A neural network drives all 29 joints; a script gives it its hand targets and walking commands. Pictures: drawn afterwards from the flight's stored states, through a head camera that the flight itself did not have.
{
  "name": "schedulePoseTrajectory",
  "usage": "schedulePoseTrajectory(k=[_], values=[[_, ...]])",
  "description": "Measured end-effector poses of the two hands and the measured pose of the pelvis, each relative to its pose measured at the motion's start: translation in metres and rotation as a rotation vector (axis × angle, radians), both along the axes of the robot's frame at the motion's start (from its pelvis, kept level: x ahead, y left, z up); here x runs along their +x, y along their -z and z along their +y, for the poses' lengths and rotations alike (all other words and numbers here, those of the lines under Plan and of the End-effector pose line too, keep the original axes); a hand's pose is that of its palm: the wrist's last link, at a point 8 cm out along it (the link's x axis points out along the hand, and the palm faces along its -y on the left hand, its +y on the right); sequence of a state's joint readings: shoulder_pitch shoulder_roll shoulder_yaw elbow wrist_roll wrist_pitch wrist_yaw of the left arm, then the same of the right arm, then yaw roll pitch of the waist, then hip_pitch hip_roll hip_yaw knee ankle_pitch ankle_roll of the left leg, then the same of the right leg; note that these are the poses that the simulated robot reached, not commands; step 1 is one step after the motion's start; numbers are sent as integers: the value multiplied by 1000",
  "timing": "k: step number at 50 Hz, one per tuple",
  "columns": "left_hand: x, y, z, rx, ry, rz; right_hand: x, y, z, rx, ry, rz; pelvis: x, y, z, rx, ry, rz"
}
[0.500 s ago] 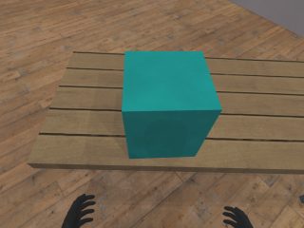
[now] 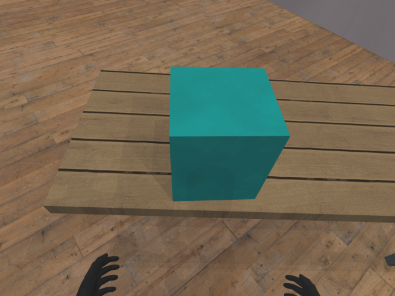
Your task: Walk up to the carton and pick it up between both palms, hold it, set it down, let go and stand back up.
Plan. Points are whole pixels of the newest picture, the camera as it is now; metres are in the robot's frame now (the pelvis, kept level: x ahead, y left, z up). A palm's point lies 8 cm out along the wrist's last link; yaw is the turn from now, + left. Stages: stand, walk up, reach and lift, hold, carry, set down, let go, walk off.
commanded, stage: stand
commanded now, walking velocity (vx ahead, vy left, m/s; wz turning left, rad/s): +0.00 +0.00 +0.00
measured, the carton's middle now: (216, 138) +0.47 +0.01 +0.03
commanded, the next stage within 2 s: none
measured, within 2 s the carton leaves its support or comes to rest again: neither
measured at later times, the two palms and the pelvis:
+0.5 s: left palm out of the picture +0.07 +0.27 -0.11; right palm out of the picture +0.14 -0.25 -0.08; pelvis -0.01 +0.02 +0.00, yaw +0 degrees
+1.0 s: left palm out of the picture -0.01 +0.29 -0.13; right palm out of the picture +0.10 -0.24 -0.09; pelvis -0.03 +0.02 +0.00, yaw +0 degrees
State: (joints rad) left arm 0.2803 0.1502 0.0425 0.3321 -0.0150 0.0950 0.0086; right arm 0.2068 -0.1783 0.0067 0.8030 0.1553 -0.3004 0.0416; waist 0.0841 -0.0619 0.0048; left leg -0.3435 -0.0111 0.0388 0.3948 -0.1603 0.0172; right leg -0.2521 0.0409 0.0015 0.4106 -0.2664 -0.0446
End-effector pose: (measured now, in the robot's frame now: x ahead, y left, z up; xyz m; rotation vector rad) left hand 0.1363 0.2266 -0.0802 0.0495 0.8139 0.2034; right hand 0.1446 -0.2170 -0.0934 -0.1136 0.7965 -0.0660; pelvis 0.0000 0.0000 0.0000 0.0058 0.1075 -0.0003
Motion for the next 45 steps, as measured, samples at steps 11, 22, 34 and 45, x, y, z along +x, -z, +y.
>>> schedulePoseTrajectory(k=[11,22,34,45], values=[[-25,21,28,70,16,98,-7,4,-31,-151,5,165,7,2,3,-4,0,-10],[-55,33,43,59,-9,117,-5,-12,-33,-189,18,88,-2,3,14,-19,0,-36],[-101,42,63,68,-25,155,-25,-15,-22,-182,26,64,-21,4,26,-35,-1,-69],[-146,50,66,74,-44,268,-42,-5,-24,-169,38,114,-26,4,25,-34,-1,-76]])
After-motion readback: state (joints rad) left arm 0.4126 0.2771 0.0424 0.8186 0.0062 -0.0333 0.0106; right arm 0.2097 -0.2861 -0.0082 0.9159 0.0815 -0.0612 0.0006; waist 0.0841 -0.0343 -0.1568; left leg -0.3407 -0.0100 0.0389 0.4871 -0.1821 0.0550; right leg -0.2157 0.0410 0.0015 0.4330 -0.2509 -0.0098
